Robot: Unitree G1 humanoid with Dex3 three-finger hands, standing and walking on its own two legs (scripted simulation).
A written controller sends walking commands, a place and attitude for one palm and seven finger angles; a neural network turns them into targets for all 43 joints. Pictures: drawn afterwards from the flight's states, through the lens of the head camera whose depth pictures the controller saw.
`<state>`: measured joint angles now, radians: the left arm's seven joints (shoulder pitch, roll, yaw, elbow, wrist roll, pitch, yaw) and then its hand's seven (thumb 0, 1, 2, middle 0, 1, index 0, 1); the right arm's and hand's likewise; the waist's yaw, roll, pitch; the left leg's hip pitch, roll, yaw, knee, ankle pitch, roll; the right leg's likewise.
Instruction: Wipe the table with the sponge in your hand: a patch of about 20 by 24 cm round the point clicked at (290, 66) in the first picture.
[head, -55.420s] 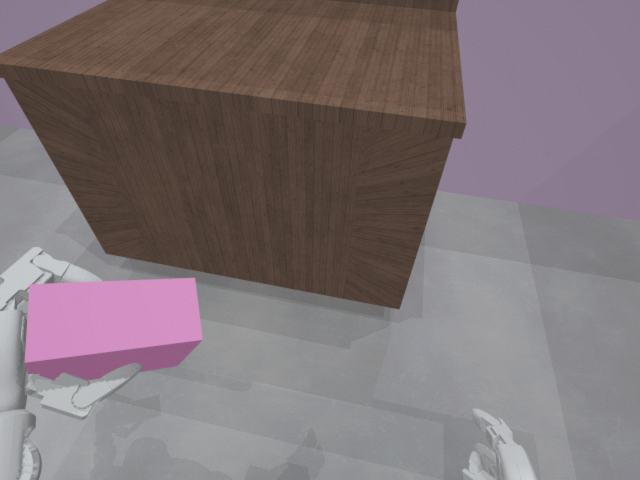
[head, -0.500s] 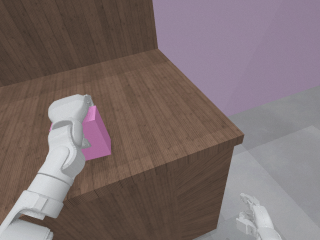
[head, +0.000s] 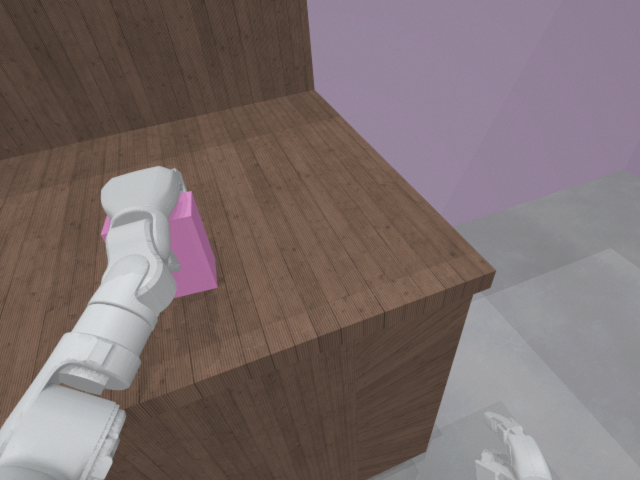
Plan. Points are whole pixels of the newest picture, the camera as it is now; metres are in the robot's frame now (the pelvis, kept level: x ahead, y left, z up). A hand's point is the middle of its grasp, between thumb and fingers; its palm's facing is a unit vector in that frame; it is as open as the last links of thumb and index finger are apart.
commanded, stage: wipe forward along the middle lane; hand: left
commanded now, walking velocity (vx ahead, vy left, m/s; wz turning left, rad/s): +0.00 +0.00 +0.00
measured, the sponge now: (171, 261) +0.37 +0.25 +0.10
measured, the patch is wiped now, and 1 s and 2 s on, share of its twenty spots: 1.00 1.00 1.00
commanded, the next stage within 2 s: slide back across to the first lane in 0.72 s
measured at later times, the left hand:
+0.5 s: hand (157, 203) +0.43 +0.27 +0.16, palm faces -0.05 -0.01 -1.00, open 10.4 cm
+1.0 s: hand (152, 191) +0.46 +0.29 +0.16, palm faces -0.03 -0.02 -1.00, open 10.4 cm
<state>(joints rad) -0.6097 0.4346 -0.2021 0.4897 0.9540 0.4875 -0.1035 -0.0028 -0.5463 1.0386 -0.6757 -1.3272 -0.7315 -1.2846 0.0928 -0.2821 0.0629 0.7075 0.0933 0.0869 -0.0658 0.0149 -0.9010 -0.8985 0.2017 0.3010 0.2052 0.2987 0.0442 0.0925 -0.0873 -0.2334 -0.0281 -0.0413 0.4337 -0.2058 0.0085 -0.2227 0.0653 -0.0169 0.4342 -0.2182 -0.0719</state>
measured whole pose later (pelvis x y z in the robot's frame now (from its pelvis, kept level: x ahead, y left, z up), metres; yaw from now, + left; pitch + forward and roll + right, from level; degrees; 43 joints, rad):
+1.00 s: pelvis +0.03 +0.03 +0.00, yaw -1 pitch +6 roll -1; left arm -0.83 0.52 -0.11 0.83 0.99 0.29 -0.07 0.01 -0.55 1.04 -0.68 -1.33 -0.73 -1.29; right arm 0.21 -0.29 0.03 0.73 0.08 0.11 -0.07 0.01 -0.90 -0.90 0.20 0.30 0.21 0.30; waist -0.01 0.08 -0.10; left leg -0.31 -0.04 -0.02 0.42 -0.22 0.04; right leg -0.28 0.05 0.01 0.37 -0.21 -0.04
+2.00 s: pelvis +0.03 +0.05 +0.00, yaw +1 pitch +3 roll -1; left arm -0.53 0.57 -0.06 0.41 0.95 0.34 -0.13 0.00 -0.53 1.04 -0.65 -1.36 -0.70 -1.32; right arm 0.13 -0.28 0.05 0.68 0.08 0.10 -0.03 0.01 -0.90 -0.90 0.20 0.30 0.21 0.30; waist 0.05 0.09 -0.06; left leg -0.22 -0.07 -0.04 0.39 -0.21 0.07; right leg -0.18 0.02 -0.01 0.34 -0.21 -0.02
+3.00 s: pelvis +0.01 +0.01 +0.00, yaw +0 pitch -1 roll +0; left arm -0.12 0.53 -0.05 -0.08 0.91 0.52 -0.10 -0.01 -0.51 1.04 -0.61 -1.39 -0.67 -1.36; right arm 0.06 -0.30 0.06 0.64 0.09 0.10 -0.03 0.02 -0.90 -0.90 0.20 0.30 0.20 0.30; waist 0.08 0.13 -0.08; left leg -0.22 -0.04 -0.03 0.49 -0.26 0.03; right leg -0.20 0.06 -0.01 0.47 -0.26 -0.06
